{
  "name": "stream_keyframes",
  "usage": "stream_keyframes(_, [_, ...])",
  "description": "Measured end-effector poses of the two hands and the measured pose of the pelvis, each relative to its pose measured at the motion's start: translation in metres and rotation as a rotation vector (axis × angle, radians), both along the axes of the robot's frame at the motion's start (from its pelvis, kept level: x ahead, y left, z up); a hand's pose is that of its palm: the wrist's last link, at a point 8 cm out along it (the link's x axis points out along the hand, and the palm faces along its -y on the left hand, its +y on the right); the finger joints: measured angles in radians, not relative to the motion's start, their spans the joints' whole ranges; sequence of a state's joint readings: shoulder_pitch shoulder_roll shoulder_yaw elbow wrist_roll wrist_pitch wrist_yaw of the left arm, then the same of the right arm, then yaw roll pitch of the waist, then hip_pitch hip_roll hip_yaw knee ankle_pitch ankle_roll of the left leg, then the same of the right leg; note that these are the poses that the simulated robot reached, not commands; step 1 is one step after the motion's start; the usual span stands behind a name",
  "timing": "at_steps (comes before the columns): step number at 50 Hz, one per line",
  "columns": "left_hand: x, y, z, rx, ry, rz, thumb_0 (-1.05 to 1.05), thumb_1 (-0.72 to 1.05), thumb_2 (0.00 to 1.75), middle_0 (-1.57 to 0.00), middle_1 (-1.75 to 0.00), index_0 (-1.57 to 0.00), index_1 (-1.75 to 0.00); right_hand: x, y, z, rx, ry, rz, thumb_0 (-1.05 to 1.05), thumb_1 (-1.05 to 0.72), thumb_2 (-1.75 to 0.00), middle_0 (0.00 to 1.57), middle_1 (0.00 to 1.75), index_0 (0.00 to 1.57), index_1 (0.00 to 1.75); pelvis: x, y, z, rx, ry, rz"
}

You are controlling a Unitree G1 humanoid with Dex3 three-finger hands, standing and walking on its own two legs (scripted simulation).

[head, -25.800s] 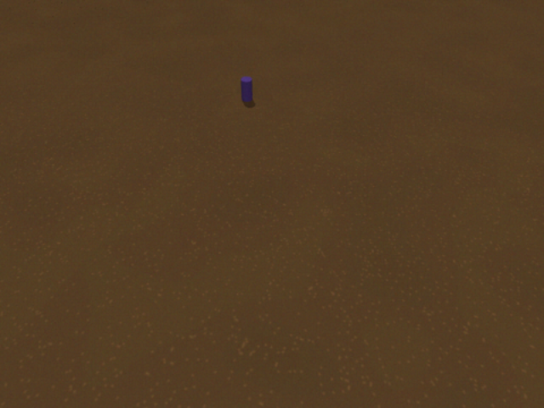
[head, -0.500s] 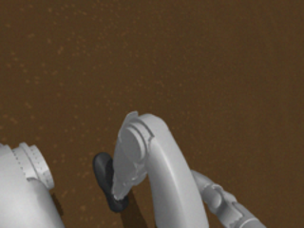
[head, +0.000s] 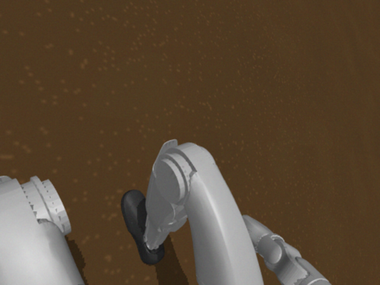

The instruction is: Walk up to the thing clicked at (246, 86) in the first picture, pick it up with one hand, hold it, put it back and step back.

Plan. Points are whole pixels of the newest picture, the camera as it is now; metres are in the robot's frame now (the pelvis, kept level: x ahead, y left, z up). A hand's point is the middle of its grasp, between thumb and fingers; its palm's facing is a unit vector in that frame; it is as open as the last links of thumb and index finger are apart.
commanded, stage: withdraw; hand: left
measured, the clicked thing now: out of the picture +0.45 +0.30 -0.23
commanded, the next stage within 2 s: rise in 0.04 s
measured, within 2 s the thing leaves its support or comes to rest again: neither
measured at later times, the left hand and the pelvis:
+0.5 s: hand out of the picture +0.41 +0.46 -0.04, palm faces +0.50 -0.79 -0.35, open 17.2 cm; pelvis +0.01 +0.00 +0.03, yaw +5 degrees
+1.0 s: hand out of the picture +0.26 +0.35 +0.14, palm faces +0.37 -0.80 -0.46, open 17.3 cm; pelvis +0.04 -0.02 +0.24, yaw +14 degrees
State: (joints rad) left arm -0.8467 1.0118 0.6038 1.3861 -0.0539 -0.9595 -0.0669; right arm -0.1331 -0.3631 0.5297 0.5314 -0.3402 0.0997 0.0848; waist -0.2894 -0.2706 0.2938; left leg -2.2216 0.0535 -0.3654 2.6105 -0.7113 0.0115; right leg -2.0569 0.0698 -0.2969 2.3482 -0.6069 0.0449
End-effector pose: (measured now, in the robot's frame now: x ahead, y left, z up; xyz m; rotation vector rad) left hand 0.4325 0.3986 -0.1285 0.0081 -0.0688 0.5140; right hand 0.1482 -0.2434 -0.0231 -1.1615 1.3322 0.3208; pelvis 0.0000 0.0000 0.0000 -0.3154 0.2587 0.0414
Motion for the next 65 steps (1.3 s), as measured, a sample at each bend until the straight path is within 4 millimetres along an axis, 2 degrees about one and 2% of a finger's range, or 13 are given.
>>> stream_keyframes(5, [-0.005, 0.025, 0.031, 0.041, 0.038, -0.031, -0.02, -0.61, 0.08, -0.11, -0.11, -0.11, -0.11, -0.007, -0.003, -0.005, 0.033, -0.008, -0.074, 0.00, -0.92, -0.90, 0.21, 0.30, 0.21, 0.30, 0.002, -0.001, 0.004, 0.014, 0.039, 0.009])
stream_keyframes(14, [-0.022, 0.044, 0.041, 0.012, 0.255, -0.057, -0.02, -0.57, 0.05, -0.07, -0.06, -0.08, -0.06, -0.006, -0.001, -0.007, 0.108, -0.074, -0.212, 0.00, -0.90, -0.90, 0.21, 0.31, 0.21, 0.30, 0.003, -0.002, 0.013, 0.042, 0.105, 0.021])
stream_keyframes(17, [-0.027, 0.055, 0.051, 0.029, 0.307, -0.023, -0.02, -0.55, 0.05, -0.08, -0.06, -0.08, -0.06, -0.007, -0.002, -0.008, 0.121, -0.080, -0.257, 0.00, -0.91, -0.91, 0.21, 0.31, 0.21, 0.30, 0.004, -0.004, 0.016, 0.050, 0.127, 0.028])
stream_keyframes(21, [-0.039, 0.078, 0.082, 0.098, 0.349, 0.044, -0.02, -0.52, 0.06, -0.08, -0.07, -0.08, -0.07, -0.009, -0.004, -0.009, 0.144, -0.083, -0.326, 0.00, -0.91, -0.91, 0.21, 0.31, 0.21, 0.30, 0.006, -0.005, 0.022, 0.064, 0.162, 0.041])
stream_keyframes(25, [-0.063, 0.094, 0.116, 0.167, 0.435, 0.095, -0.02, -0.50, 0.07, -0.07, -0.07, -0.07, -0.07, -0.010, -0.007, -0.011, 0.180, -0.079, -0.400, 0.00, -0.91, -0.91, 0.21, 0.31, 0.21, 0.30, 0.009, -0.005, 0.034, 0.080, 0.209, 0.055])
stream_keyframes(29, [-0.091, 0.087, 0.145, 0.225, 0.545, 0.091, -0.01, -0.49, 0.08, -0.06, -0.07, -0.07, -0.07, -0.005, -0.007, -0.010, 0.235, -0.076, -0.467, 0.00, -0.91, -0.91, 0.21, 0.31, 0.21, 0.30, 0.012, -0.005, 0.052, 0.101, 0.265, 0.071])
stream_keyframes(34, [-0.129, 0.054, 0.173, 0.240, 0.666, 0.046, -0.01, -0.48, 0.09, -0.06, -0.07, -0.07, -0.07, 0.018, 0.000, 0.003, 0.322, -0.123, -0.526, 0.00, -0.90, -0.91, 0.21, 0.31, 0.21, 0.30, 0.014, -0.008, 0.085, 0.135, 0.315, 0.087])
stream_keyframes(37, [-0.148, 0.030, 0.194, 0.230, 0.706, 0.026, -0.01, -0.47, 0.09, -0.06, -0.07, -0.07, -0.07, 0.039, 0.007, 0.023, 0.376, -0.178, -0.530, 0.00, -0.90, -0.91, 0.21, 0.31, 0.21, 0.30, 0.015, -0.011, 0.112, 0.152, 0.326, 0.096])
stream_keyframes(41, [-0.172, 0.005, 0.223, 0.188, 0.764, 0.026, -0.01, -0.47, 0.09, -0.07, -0.07, -0.07, -0.07, 0.071, 0.019, 0.063, 0.439, -0.270, -0.502, 0.00, -0.91, -0.91, 0.21, 0.31, 0.21, 0.30, 0.019, -0.016, 0.152, 0.169, 0.329, 0.112])
stream_keyframes(46, [-0.193, -0.012, 0.269, 0.133, 0.817, 0.066, -0.01, -0.49, 0.08, -0.07, -0.06, -0.07, -0.06, 0.109, 0.029, 0.122, 0.490, -0.383, -0.457, 0.00, -0.90, -0.91, 0.21, 0.31, 0.21, 0.30, 0.032, -0.018, 0.205, 0.185, 0.319, 0.133])
stream_keyframes(51, [-0.202, -0.024, 0.314, 0.082, 0.853, 0.101, -0.01, -0.51, 0.07, -0.06, -0.06, -0.07, -0.06, 0.135, 0.033, 0.178, 0.518, -0.478, -0.430, 0.00, -0.90, -0.91, 0.21, 0.31, 0.21, 0.30, 0.047, -0.016, 0.251, 0.198, 0.281, 0.152])
stream_keyframes(56, [-0.204, -0.042, 0.350, 0.021, 0.881, 0.098, -0.01, -0.52, 0.06, -0.06, -0.06, -0.06, -0.06, 0.143, 0.034, 0.227, 0.533, -0.533, -0.427, 0.00, -0.90, -0.91, 0.21, 0.31, 0.21, 0.30, 0.060, -0.012, 0.293, 0.211, 0.230, 0.170])
stream_keyframes(65, [-0.218, -0.080, 0.419, -0.060, 0.893, 0.068, -0.01, -0.51, 0.06, -0.06, -0.06, -0.07, -0.06, 0.134, 0.040, 0.303, 0.541, -0.593, -0.468, 0.01, -0.90, -0.91, 0.21, 0.31, 0.21, 0.30, 0.081, -0.001, 0.359, 0.235, 0.112, 0.201])
